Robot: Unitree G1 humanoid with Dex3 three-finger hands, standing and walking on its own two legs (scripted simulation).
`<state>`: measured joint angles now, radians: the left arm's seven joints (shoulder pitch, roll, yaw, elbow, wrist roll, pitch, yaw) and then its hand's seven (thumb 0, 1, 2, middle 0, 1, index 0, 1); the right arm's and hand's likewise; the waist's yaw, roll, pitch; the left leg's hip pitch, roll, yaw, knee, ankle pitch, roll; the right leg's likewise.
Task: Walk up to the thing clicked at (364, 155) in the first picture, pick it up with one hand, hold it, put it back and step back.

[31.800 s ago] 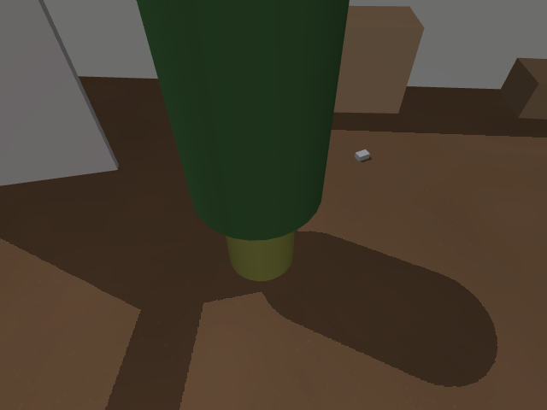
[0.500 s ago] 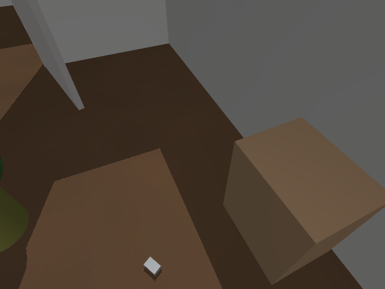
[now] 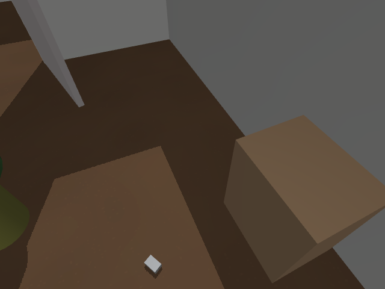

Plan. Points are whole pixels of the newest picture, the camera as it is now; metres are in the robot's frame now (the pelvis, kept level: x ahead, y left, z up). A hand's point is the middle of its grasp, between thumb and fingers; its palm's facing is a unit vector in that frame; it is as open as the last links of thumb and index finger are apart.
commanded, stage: stand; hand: left
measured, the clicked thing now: (153, 264) +0.38 +0.23 -0.77
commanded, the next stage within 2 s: walk up in 0.12 s
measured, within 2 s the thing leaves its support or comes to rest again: neither
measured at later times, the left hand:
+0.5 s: hand out of the picture +0.06 +0.25 -0.17, palm faces -0.01 -0.94 -0.35, open 7.4 cm
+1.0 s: hand out of the picture +0.00 +0.23 -0.16, palm faces +0.04 -0.94 -0.35, open 7.4 cm
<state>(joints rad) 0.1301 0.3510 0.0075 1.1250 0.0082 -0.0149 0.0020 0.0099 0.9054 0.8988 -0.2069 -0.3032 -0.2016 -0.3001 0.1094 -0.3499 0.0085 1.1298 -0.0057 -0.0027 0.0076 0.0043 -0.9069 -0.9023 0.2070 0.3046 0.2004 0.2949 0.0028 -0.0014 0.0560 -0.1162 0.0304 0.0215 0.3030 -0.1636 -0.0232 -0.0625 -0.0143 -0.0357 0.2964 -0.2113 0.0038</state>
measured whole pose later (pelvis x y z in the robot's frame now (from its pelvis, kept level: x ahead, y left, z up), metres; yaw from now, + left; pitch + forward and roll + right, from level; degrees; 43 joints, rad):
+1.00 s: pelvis -0.06 -0.03 -0.01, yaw +1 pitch -3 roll +0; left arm 0.13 0.34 0.03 1.09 0.01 0.00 -0.01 0.01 0.91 0.90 -0.21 -0.30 -0.20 -0.30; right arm 0.13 -0.35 -0.02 1.05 -0.01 0.00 0.01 0.00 -0.91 -0.90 0.21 0.30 0.20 0.30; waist 0.01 0.02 0.07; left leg -0.14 0.03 -0.01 0.40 -0.21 -0.03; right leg -0.11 -0.01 0.01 0.40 -0.24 0.01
